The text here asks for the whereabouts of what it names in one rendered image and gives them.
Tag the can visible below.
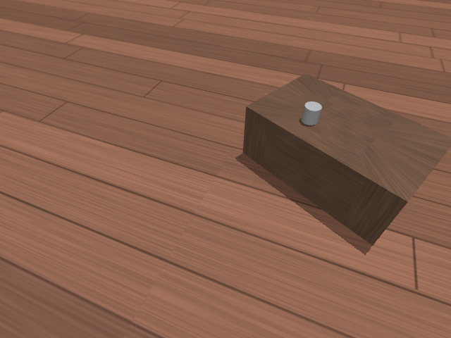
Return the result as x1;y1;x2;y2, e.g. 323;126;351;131
302;101;322;125

